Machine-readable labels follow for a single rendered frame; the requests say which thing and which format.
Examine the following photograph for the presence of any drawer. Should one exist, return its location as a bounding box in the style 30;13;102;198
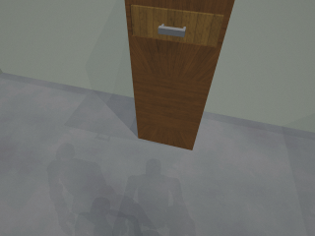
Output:
130;4;224;46

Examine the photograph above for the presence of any handle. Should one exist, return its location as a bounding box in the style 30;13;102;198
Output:
157;24;186;37

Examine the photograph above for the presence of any cabinet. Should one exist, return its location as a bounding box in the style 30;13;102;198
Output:
124;0;235;150

